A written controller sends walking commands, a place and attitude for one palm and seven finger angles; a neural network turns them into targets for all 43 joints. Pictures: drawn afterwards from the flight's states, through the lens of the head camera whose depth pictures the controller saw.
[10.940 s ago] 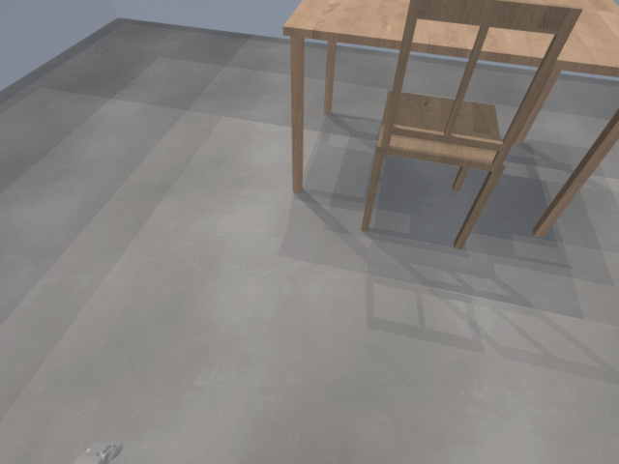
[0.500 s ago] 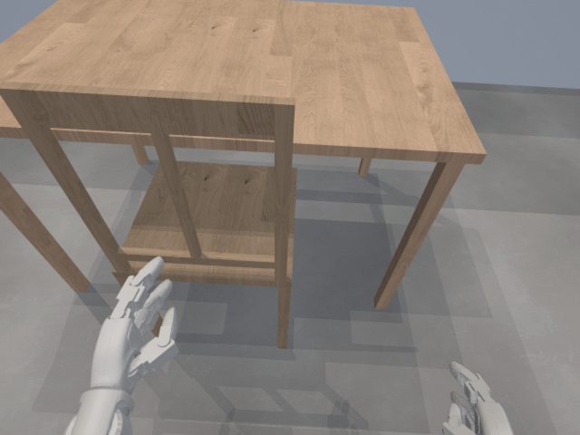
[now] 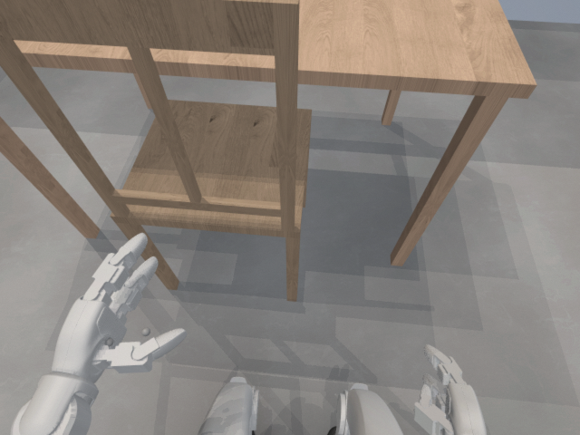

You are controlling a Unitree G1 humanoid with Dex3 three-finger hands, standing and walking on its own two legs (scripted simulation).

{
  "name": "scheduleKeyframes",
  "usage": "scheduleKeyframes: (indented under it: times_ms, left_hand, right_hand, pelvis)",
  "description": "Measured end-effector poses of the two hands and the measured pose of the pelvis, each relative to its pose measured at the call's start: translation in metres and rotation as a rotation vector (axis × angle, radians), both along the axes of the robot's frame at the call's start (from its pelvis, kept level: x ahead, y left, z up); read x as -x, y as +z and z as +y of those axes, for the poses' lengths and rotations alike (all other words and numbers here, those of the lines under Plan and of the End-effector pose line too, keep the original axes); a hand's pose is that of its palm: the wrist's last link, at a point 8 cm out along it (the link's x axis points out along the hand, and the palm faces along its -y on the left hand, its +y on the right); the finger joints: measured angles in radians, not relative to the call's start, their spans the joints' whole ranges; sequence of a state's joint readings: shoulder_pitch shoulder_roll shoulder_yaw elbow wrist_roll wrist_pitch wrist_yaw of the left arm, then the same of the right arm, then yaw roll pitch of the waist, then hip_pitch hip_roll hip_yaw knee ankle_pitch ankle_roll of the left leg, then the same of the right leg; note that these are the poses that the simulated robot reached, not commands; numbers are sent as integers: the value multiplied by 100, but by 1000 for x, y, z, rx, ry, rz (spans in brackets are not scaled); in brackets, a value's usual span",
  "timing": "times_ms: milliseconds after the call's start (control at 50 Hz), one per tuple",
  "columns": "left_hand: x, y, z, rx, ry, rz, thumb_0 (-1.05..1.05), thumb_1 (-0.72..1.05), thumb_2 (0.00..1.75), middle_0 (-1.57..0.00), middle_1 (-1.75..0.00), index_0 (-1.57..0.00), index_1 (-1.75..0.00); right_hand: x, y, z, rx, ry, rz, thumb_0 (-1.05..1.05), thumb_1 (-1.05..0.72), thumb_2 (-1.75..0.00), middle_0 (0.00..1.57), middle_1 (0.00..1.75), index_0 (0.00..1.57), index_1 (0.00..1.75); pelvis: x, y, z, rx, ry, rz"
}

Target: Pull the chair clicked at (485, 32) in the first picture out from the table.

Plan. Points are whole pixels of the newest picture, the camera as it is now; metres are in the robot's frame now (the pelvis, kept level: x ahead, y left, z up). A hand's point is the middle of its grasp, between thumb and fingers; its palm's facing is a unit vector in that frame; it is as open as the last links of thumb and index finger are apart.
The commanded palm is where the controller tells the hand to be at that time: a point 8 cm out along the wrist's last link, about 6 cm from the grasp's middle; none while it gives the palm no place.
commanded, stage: raise the hand toward the chair's back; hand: left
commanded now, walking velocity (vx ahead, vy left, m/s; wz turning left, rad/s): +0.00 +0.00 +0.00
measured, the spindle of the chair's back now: (173, 140) +0.55 +0.23 +0.04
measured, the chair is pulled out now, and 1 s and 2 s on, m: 0.00 0.00 0.00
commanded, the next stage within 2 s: aim the fingers beside a spindle in 1.32 s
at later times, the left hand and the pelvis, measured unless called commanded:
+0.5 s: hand (122, 318) +0.24 +0.21 +0.06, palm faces -0.05 -1.00 -0.06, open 16.3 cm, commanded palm +0.22 +0.27 +0.07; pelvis +0.01 +0.02 +0.01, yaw +0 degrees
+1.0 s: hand (123, 294) +0.27 +0.22 +0.07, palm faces -0.06 -1.00 -0.06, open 16.9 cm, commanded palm +0.24 +0.27 +0.07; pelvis +0.02 +0.01 +0.02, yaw +0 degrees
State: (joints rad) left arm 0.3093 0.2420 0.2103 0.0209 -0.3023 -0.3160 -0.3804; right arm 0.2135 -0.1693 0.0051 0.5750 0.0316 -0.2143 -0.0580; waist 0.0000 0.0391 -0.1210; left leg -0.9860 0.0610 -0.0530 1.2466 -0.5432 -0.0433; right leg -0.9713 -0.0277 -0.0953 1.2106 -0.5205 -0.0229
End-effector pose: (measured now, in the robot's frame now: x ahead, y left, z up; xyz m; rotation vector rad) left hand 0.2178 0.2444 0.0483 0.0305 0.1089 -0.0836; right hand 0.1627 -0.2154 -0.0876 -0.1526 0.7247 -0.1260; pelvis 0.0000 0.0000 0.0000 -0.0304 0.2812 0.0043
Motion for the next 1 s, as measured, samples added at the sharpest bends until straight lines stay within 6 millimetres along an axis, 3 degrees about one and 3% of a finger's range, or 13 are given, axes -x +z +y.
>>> scheduleKeyframes:
  times_ms: [80, 160, 300, 440, 560, 700, 1000]
  left_hand:
    - [0, 9, 6, -16, 38, -20, 1, 10, 56, -12, -18, -12, -18]
    - [2, 9, 10, -23, 37, -37, 1, 1, 52, -11, -16, -11, -16]
    - [2, 8, 16, -19, 24, -51, 0, -16, 45, -9, -14, -10, -14]
    - [-5, 14, 21, -24, 31, -62, 0, -32, 38, -8, -11, -8, -11]
    - [-10, 19, 26, -31, 34, -57, 0, -43, 33, -6, -9, -7, -9]
    - [-18, 23, 32, -36, 40, -55, -1, -48, 31, -6, -8, -6, -8]
    - [-32, 26, 27, -27, 27, -53, -1, -50, 30, -6, -8, -6, -8]
  right_hand:
    - [17, 5, -9, 23, -42, 34, 2, -91, -89, 21, 30, 21, 30]
    - [19, 12, -19, 68, -50, 36, 2, -91, -89, 20, 30, 21, 30]
    - [-3, 29, -21, 121, -28, -30, 2, -91, -90, 20, 30, 20, 30]
    - [-31, 41, -2, 100, 26, -91, 2, -91, -90, 20, 30, 20, 30]
    - [-41, 43, 13, 67, 61, -99, 1, -91, -89, 20, 30, 20, 30]
    - [-36, 39, 14, 58, 67, -62, 1, -91, -89, 20, 30, 21, 30]
    - [-11, 40, -17, 95, -4, 0, 2, -91, -89, 20, 30, 21, 30]
  pelvis:
    - [-4, 7, 5, -6, -7, 1]
    - [-6, 8, 11, -6, -8, 4]
    - [-9, 9, 18, 2, -4, 1]
    - [-12, 12, 21, 10, 4, -1]
    - [-17, 16, 22, 14, 7, -3]
    - [-20, 18, 21, 15, 9, -4]
    - [-23, 24, 14, 3, 0, -8]
